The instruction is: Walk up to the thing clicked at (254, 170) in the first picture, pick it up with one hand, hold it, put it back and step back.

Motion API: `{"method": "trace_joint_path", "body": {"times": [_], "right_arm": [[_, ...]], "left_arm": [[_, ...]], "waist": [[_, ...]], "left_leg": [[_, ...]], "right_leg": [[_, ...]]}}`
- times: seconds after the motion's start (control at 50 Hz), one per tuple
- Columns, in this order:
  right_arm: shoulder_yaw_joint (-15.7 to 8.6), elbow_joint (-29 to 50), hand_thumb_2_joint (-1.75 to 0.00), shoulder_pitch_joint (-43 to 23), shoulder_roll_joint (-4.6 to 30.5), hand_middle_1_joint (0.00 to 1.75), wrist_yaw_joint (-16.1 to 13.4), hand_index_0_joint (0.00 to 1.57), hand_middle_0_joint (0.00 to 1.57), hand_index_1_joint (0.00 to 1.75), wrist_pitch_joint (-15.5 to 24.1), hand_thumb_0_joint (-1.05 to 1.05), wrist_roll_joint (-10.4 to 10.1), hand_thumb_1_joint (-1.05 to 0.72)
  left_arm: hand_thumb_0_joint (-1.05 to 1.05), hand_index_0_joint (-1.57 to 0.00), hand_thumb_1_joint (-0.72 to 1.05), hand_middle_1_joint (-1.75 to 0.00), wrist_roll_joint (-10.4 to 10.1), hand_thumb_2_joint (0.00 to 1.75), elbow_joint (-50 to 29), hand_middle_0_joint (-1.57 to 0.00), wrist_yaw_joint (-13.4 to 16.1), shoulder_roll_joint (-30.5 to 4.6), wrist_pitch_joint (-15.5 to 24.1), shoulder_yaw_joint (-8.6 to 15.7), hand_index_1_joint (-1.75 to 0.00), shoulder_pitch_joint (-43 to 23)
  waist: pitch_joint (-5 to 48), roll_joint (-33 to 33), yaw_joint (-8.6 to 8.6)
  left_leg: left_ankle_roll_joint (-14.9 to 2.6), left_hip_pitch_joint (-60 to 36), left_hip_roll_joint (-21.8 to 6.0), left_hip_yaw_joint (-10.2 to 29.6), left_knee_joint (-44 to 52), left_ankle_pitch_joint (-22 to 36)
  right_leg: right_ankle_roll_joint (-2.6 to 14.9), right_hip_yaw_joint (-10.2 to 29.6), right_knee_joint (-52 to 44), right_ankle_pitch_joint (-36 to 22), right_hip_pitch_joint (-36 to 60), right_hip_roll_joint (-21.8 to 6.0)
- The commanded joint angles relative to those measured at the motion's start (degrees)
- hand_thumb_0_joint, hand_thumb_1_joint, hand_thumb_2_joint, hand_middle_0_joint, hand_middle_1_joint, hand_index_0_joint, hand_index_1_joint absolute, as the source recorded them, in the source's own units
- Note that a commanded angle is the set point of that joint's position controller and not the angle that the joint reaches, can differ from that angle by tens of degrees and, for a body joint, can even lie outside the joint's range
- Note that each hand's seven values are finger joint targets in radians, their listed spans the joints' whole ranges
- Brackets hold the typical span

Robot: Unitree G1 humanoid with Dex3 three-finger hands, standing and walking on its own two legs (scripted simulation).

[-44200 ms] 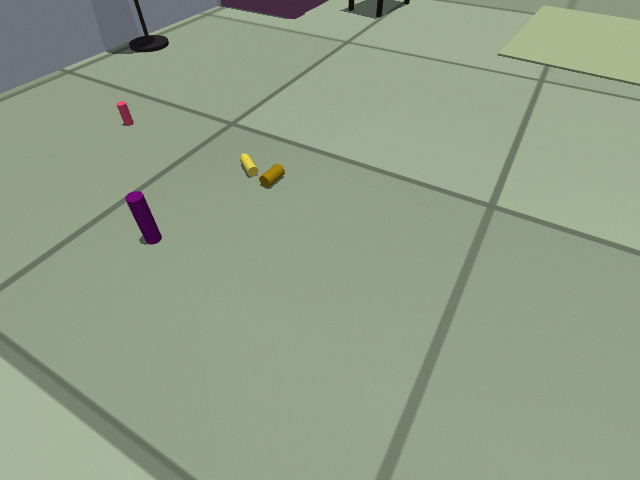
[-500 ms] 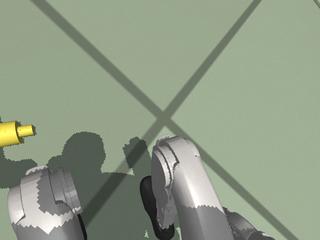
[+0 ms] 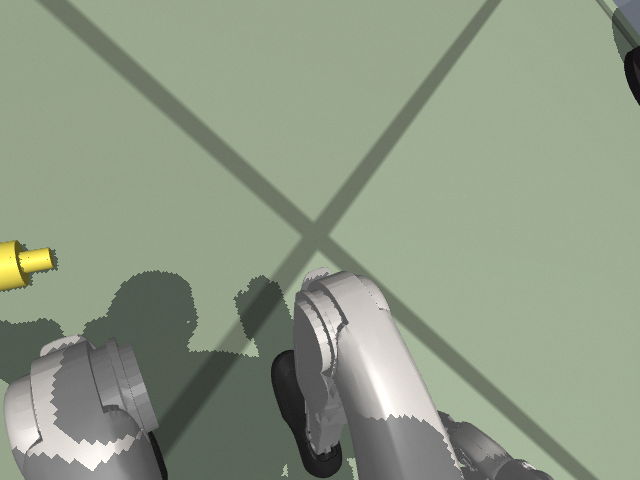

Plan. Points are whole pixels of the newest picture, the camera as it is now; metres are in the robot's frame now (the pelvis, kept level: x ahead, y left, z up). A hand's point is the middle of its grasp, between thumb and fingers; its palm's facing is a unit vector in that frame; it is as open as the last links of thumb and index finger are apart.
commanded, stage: open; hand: left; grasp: from above
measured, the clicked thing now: out of the picture +0.41 +0.31 -0.26
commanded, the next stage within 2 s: withdraw in 0.50 s
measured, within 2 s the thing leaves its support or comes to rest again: neither
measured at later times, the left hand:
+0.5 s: hand out of the picture +0.40 +0.33 -0.23, palm faces -0.43 -0.10 -0.90, open 14.1 cm
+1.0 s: hand out of the picture +0.41 +0.36 -0.15, palm faces -0.30 -0.08 -0.95, open 13.9 cm
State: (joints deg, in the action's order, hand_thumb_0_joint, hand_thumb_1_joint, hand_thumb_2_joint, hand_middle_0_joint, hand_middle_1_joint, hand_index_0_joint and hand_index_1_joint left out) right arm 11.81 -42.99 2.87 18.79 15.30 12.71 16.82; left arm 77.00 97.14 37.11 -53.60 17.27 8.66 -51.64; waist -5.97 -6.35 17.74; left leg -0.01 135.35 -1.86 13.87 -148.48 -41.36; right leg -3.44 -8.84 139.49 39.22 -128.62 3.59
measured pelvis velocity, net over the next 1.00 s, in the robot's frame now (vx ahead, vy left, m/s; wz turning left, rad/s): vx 0.00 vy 0.00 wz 0.04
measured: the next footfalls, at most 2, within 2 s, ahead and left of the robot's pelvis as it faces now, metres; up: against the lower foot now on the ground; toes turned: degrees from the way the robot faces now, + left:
none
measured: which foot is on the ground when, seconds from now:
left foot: down 0.00-1.00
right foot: down 0.00-1.00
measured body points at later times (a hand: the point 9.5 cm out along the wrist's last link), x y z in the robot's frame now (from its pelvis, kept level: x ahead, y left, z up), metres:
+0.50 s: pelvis +0.00 +0.00 +0.00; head +0.25 +0.13 +0.35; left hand +0.42 +0.33 -0.18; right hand +0.09 -0.26 -0.07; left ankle +0.06 +0.13 -0.26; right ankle +0.11 -0.12 -0.26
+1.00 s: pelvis +0.00 +0.00 +0.02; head +0.22 +0.10 +0.40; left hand +0.42 +0.36 -0.09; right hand +0.10 -0.26 -0.07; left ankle +0.06 +0.13 -0.26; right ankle +0.11 -0.12 -0.26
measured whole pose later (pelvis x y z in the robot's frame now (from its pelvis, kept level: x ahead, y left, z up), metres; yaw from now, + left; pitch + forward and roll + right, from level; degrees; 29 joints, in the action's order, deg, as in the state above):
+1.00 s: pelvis +0.00 +0.00 +0.02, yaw +2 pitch +32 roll -11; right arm 4.2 -44.9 6.9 17.2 16.6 9.6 10.9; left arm 70.6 75.7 31.1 -43.3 10.1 8.2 -45.0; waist 3.0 -1.2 12.0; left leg 0.4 135.0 -1.7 10.9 -142.9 -41.1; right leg -2.5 -6.8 136.2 40.1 -129.1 2.4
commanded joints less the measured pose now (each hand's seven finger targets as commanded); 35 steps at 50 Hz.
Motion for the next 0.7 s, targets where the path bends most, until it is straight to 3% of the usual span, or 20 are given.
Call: {"method": "trace_joint_path", "body": {"times": [0.0, 0.02, 0.04, 0.06, 0.14, 0.16, 0.2, 0.24, 0.28, 0.32, 0.36, 0.38, 0.4, 0.44, 0.48, 0.54, 0.58, 0.66, 0.68], "right_arm": [[-5.3, 0.2, -0.90, 9.1, 18.3, 0.30, -0.6, 0.20, 0.20, 0.30, 0.2, 0.00, -0.7, -0.89], [-5.3, 0.2, -0.90, 9.0, 18.1, 0.30, -0.6, 0.20, 0.20, 0.30, 0.1, 0.00, -0.4, -0.88], [-4.8, -0.2, -0.90, 9.1, 17.4, 0.30, -0.7, 0.20, 0.20, 0.30, -0.1, 0.00, -0.3, -0.89], [-5.0, 0.3, -0.90, 9.8, 17.8, 0.30, -0.7, 0.20, 0.20, 0.30, -0.2, 0.00, -0.1, -0.88], [-4.8, 0.4, -0.90, 8.9, 18.0, 0.30, -0.7, 0.20, 0.20, 0.30, 0.0, 0.00, -0.1, -0.88], [-4.8, -0.7, -0.90, 8.6, 17.6, 0.30, -0.9, 0.20, 0.20, 0.30, -0.1, 0.00, 0.0, -0.88], [-4.7, 0.0, -0.90, 8.4, 17.6, 0.30, -0.7, 0.20, 0.20, 0.30, 0.1, 0.00, 0.2, -0.88], [-4.5, -0.6, -0.90, 8.7, 17.6, 0.30, -0.8, 0.20, 0.20, 0.30, 0.1, 0.00, 0.3, -0.88], [-4.4, -1.6, -0.90, 8.7, 17.4, 0.30, -0.7, 0.20, 0.20, 0.30, 0.1, 0.00, 0.1, -0.88], [-4.5, -0.9, -0.89, 8.4, 17.9, 0.30, -0.4, 0.20, 0.20, 0.30, 0.3, 0.00, 0.2, -0.88], [-4.4, -1.0, -0.89, 8.4, 17.8, 0.30, -0.1, 0.20, 0.20, 0.30, 0.6, 0.00, 0.3, -0.88], [-4.5, -0.7, -0.89, 8.0, 18.2, 0.30, -0.1, 0.20, 0.20, 0.30, 0.5, 0.00, 0.3, -0.88], [-4.5, -0.3, -0.89, 7.7, 18.2, 0.30, -0.1, 0.20, 0.20, 0.30, 0.7, 0.00, -0.2, -0.88], [-4.5, -0.8, -0.89, 7.7, 17.9, 0.30, 0.0, 0.20, 0.20, 0.30, 0.9, 0.00, 0.1, -0.88], [-5.1, -0.6, -0.89, 8.0, 18.4, 0.30, 0.0, 0.20, 0.20, 0.30, 1.2, 0.00, -0.3, -0.88], [-5.2, 0.2, -0.89, 8.4, 18.0, 0.30, 0.1, 0.20, 0.20, 0.30, 1.4, 0.00, -0.4, -0.88], [-5.4, -0.1, -0.90, 9.2, 18.5, 0.30, -0.1, 0.20, 0.20, 0.30, 1.0, 0.00, -0.5, -0.88], [-5.6, 0.0, -0.90, 10.1, 18.0, 0.30, -0.4, 0.20, 0.20, 0.30, 0.4, 0.00, -0.5, -0.89], [-5.9, 0.3, -0.89, 10.1, 18.2, 0.30, -0.4, 0.20, 0.20, 0.30, 0.3, 0.00, -0.4, -0.89]], "left_arm": [[0.00, -0.12, -0.47, -0.90, -1.2, 0.96, -6.0, -0.13, 1.4, -15.1, 0.9, 2.0, -0.91, -12.3], [0.00, -0.11, -0.47, -0.92, -0.9, 0.97, -6.3, -0.11, 1.1, -14.3, 1.3, 1.2, -0.92, -12.5], [0.00, -0.10, -0.50, -0.92, -0.8, 0.99, -5.9, -0.11, 1.3, -15.5, 1.4, 2.4, -0.93, -11.5], [0.00, -0.09, -0.51, -0.93, -0.3, 1.00, -6.1, -0.10, 1.2, -14.7, 1.8, 1.6, -0.94, -12.2], [0.00, -0.06, -0.54, -0.96, -0.6, 1.02, -7.0, -0.07, 1.5, -13.4, 2.7, 0.3, -0.97, -13.1], [0.00, -0.06, -0.53, -0.97, -0.4, 1.02, -6.7, -0.07, 1.9, -14.9, 2.7, 1.4, -0.97, -12.5], [0.00, -0.06, -0.53, -0.97, -0.1, 1.01, -6.6, -0.06, 2.1, -13.0, 2.6, -0.6, -0.97, -12.6], [0.00, -0.05, -0.53, -0.96, -0.3, 1.02, -7.0, -0.06, 2.9, -13.7, 2.5, 0.2, -0.97, -12.6], [0.00, -0.05, -0.53, -0.97, -0.3, 1.01, -6.3, -0.06, 3.4, -12.3, 2.0, -1.0, -0.97, -11.8], [0.00, -0.05, -0.52, -0.97, 0.3, 1.01, -6.5, -0.06, 3.9, -13.6, 1.4, -0.2, -0.97, -11.8], [0.00, -0.06, -0.51, -0.97, 0.2, 0.99, -6.3, -0.06, 4.2, -12.8, 0.7, -0.6, -0.97, -12.2], [0.00, -0.05, -0.52, -0.96, -0.5, 1.00, -8.5, -0.06, 4.7, -14.1, 0.7, 0.9, -0.97, -13.0], [0.00, -0.05, -0.52, -0.96, 0.2, 1.01, -7.5, -0.06, 4.7, -14.7, 0.2, 0.8, -0.97, -12.5], [0.00, -0.05, -0.53, -0.96, -0.5, 1.01, -6.8, -0.06, 4.8, -13.4, -0.4, 0.6, -0.97, -11.9], [0.00, -0.05, -0.52, -0.97, -0.7, 1.00, -6.6, -0.06, 4.5, -15.7, -0.9, 2.0, -0.97, -11.9], [0.00, -0.05, -0.52, -0.97, -1.7, 1.01, -6.3, -0.06, 3.0, -13.3, -1.3, 1.4, -0.98, -11.2], [0.00, -0.06, -0.51, -0.98, -2.0, 0.99, -5.8, -0.06, 2.4, -15.5, -1.2, 3.3, -0.98, -9.4], [0.00, -0.09, -0.47, -1.01, -2.6, 0.95, -7.6, -0.07, 0.8, -15.4, 0.0, 3.3, -0.99, -12.3], [0.00, -0.09, -0.46, -1.01, -2.9, 0.95, -10.1, -0.07, 0.9, -15.5, 0.5, 4.1, -0.99, -12.5]], "waist": [[34.0, 25.2, 1.00], [34.3, 26.1, 1.24], [34.9, 25.4, 0.76], [34.5, 24.8, 1.96], [34.5, 25.5, 1.97], [34.8, 25.7, 1.16], [34.6, 25.4, 1.61], [35.3, 25.6, 1.20], [34.5, 26.7, 0.77], [35.6, 26.6, 0.75], [35.2, 27.6, 1.11], [36.4, 27.1, 0.67], [35.8, 27.3, 0.71], [35.6, 26.3, 0.65], [35.1, 25.7, 0.61], [35.4, 26.2, 0.44], [36.0, 26.2, -0.02], [35.7, 25.9, 1.18], [37.8, 27.5, 0.32]], "left_leg": [[-0.55, -26.7, -0.3, -5.8, 16.3, 10.4], [-0.51, -27.4, -0.3, -5.8, 16.4, 10.5], [-0.55, -27.1, -0.7, -5.8, 16.0, 10.9], [-0.67, -27.4, -0.4, -6.0, 15.4, 11.1], [-0.51, -28.2, -0.5, -5.9, 15.8, 11.4], [-0.44, -27.4, -0.7, -5.8, 15.7, 10.6], [-0.47, -27.6, -0.5, -6.1, 15.4, 10.8], [-0.51, -27.4, -0.5, -6.1, 15.5, 11.7], [-0.36, -27.6, -0.5, -6.1, 16.2, 11.6], [-0.13, -29.3, -0.6, -5.5, 16.3, 11.9], [-0.16, -29.7, -0.6, -5.7, 16.1, 12.6], [-0.15, -29.8, -0.5, -5.3, 16.7, 13.2], [-0.15, -30.0, -0.6, -5.7, 16.0, 13.3], [-0.43, -27.9, -0.5, -6.2, 15.9, 12.8], [-0.59, -27.3, -0.6, -6.4, 15.3, 11.9], [-0.52, -27.2, -0.5, -6.3, 16.1, 11.9], [-0.40, -27.6, -0.4, -5.8, 16.7, 12.5], [-0.56, -27.5, -0.4, -5.9, 15.8, 12.2], [-0.44, -28.8, -0.4, -5.9, 16.3, 13.1]], "right_leg": [[4.37, -6.4, -11.4, -12.8, 16.9, 1.8], [4.43, -6.4, -11.4, -12.6, 16.9, 1.9], [4.48, -6.1, -11.8, -13.2, 18.2, 2.2], [4.25, -6.3, -11.5, -13.6, 17.7, 1.9], [4.24, -6.5, -12.0, -13.6, 18.0, 2.1], [4.57, -6.1, -12.0, -12.7, 17.9, 2.3], [4.50, -6.1, -11.9, -13.1, 17.9, 2.2], [4.47, -6.1, -12.3, -13.9, 18.5, 2.4], [4.63, -6.3, -12.2, -13.5, 17.5, 2.5], [4.71, -6.6, -11.2, -13.9, 17.1, 2.4], [4.53, -6.7, -11.0, -14.8, 16.8, 2.3], [4.48, -6.9, -11.3, -15.0, 17.5, 2.3], [4.63, -6.4, -11.0, -15.5, 17.5, 2.3], [4.54, -6.1, -12.1, -15.0, 18.3, 2.5], [4.51, -5.7, -12.1, -14.2, 18.2, 2.4], [4.64, -5.7, -12.2, -14.0, 18.5, 2.3], [4.72, -6.1, -11.8, -14.2, 18.8, 2.1], [4.47, -6.1, -11.6, -14.6, 18.7, 1.8], [4.48, -6.1, -12.1, -15.2, 19.6, 1.9]]}}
